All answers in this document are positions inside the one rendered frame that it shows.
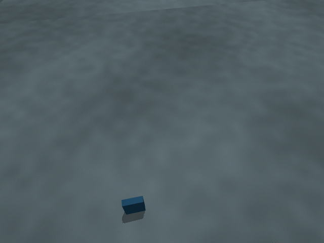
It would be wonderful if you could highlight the carton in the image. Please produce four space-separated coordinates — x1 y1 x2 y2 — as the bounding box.
121 196 145 215

